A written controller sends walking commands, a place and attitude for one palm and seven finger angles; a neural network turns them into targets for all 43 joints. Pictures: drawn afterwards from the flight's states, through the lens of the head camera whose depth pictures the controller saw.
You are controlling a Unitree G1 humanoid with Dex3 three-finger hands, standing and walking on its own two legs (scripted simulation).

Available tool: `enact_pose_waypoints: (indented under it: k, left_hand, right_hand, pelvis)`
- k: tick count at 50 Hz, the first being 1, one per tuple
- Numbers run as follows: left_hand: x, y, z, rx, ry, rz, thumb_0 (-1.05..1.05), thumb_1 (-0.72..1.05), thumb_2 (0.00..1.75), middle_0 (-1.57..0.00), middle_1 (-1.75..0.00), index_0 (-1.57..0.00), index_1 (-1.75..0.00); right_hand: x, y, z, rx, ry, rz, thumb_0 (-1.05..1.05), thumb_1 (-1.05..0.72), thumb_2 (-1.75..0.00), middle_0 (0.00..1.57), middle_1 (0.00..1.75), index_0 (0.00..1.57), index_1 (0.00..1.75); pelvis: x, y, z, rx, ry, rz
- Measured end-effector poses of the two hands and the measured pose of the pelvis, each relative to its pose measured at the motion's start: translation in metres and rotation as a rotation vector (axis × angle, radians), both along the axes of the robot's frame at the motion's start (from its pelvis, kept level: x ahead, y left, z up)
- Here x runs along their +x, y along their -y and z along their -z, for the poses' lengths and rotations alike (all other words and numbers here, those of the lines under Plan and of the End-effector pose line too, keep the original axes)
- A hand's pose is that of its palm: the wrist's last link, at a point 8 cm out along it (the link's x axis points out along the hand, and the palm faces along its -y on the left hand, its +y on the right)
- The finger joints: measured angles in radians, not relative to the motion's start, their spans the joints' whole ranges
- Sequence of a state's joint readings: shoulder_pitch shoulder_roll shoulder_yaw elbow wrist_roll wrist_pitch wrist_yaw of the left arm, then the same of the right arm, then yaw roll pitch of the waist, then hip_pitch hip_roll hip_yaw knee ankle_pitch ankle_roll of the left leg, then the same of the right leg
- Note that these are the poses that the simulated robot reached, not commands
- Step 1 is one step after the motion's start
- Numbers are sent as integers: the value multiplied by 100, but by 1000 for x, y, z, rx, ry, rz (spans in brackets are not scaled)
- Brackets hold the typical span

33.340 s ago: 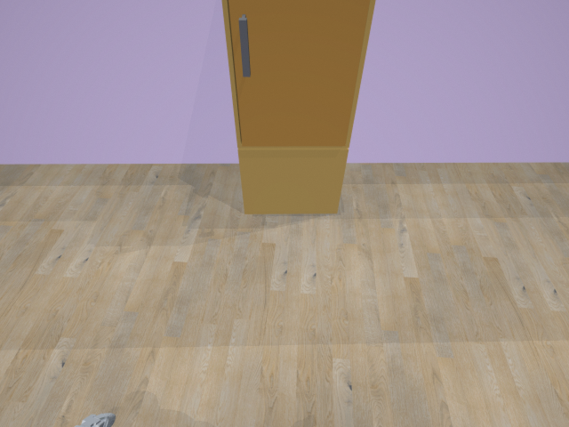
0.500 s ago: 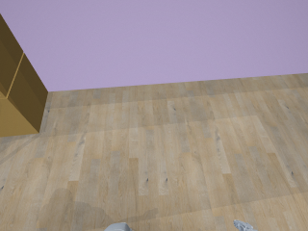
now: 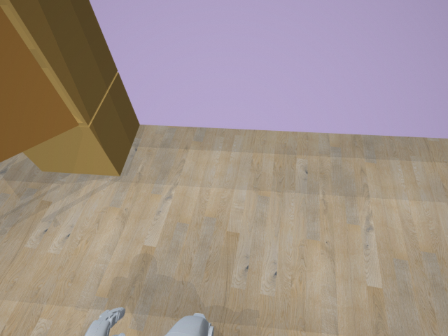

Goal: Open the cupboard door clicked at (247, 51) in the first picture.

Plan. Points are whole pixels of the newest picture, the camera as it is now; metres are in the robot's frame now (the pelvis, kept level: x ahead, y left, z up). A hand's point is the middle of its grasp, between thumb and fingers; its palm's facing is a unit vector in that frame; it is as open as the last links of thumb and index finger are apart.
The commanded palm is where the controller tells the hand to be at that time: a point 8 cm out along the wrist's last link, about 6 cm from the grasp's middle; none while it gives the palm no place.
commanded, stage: turn to face it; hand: left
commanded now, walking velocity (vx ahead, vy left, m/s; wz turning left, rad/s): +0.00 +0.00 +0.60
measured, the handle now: out of the picture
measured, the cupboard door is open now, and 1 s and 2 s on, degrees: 43 43 43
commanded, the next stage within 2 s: take the last steps up to it in 0.94 s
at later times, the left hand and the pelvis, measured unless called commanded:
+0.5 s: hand out of the picture +0.02 +0.26 -0.16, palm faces +0.34 -0.91 -0.24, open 7.4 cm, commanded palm none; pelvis +0.01 +0.03 +0.01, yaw +18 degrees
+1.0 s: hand out of the picture -0.01 +0.17 -0.15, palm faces +0.55 -0.80 -0.22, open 7.4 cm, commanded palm none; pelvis +0.04 -0.01 +0.01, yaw +34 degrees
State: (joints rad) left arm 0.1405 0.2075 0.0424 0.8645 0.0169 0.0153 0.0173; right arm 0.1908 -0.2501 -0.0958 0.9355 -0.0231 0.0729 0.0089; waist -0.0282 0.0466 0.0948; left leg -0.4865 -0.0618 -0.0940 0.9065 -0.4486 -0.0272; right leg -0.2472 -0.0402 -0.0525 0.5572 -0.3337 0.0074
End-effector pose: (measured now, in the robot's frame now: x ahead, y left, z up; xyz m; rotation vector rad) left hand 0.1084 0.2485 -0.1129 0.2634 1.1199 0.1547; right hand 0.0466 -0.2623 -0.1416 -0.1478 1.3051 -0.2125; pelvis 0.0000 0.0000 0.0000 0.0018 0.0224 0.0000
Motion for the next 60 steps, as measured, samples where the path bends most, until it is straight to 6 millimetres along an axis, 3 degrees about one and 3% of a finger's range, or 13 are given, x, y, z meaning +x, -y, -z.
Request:
enact_pose_waypoints:
  k: [8,15,18,23,28,33,38,43,48,56,60]
  left_hand:
    - [-53,12,8,-61,-78,-135,0,90,90,-20,-30,-20,-30]
    - [-109,-20,41,-97,-146,-292,0,91,89,-21,-30,-20,-30]
    - [-123,-36,43,-83,-183,-337,1,91,90,-21,-30,-20,-30]
    - [-117,-54,26,-66,-124,-380,1,91,90,-20,-30,-19,-30]
    - [-104,-59,11,-47,-44,-406,1,91,90,-20,-30,-19,-30]
    - [-91,-48,3,-33,3,-429,1,91,90,-20,-30,-19,-30]
    - [-89,-24,2,-4,42,-465,0,91,90,-20,-30,-19,-30]
    - [-112,8,-1,-21,-2,-530,0,91,90,-20,-30,-20,-30]
    - [-140,33,6,-76,-58,-603,0,90,90,-20,-30,-20,-30]
    - [-210,40,37,-153,-152,-742,0,91,89,-21,-30,-20,-30]
    - [-230,32,37,-167,-210,-768,1,91,90,-20,-30,-20,-30]
  right_hand:
    - [50,-4,-12,-3,3,-137,1,-91,-90,20,30,20,30]
    - [125,-46,-16,-48,126,-317,1,-91,-90,20,30,20,30]
    - [141,-62,-24,-57,181,-364,1,-91,-90,20,30,20,30]
    - [144,-77,-35,-62,178,-414,1,-91,-90,20,30,20,30]
    - [137,-80,-34,-40,130,-446,1,-90,-90,20,30,20,30]
    - [131,-71,-25,-18,72,-462,1,-90,-90,20,30,20,30]
    - [135,-52,-4,11,26,-475,1,-90,-90,20,30,20,30]
    - [150,-45,0,15,-2,-517,1,-91,-90,20,30,20,30]
    - [168,-55,-9,8,-3,-575,1,-91,-90,20,30,20,30]
    - [200,-114,-14,-13,95,-725,1,-91,-90,20,30,20,30]
    - [198,-136,-22,-2,140,-766,1,-91,-90,20,30,20,30]
  pelvis:
    - [8,3,-7,27,19,-119]
    - [12,-19,12,13,27,-218]
    - [10,-25,11,3,36,-237]
    - [8,-30,-2,-23,32,-289]
    - [11,-26,-8,-34,23,-343]
    - [18,-13,-9,-36,16,-403]
    - [28,8,2,-5,2,-455]
    - [32,15,-2,6,27,-518]
    - [35,16,-7,26,29,-571]
    - [26,-5,5,14,33,-637]
    - [23,-14,2,6,39,-632]
